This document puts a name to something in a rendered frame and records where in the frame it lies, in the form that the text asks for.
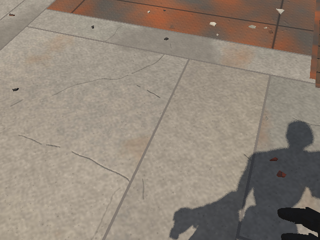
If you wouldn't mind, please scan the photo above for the robot right hand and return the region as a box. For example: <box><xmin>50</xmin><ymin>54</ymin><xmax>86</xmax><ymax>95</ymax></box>
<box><xmin>277</xmin><ymin>207</ymin><xmax>320</xmax><ymax>240</ymax></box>

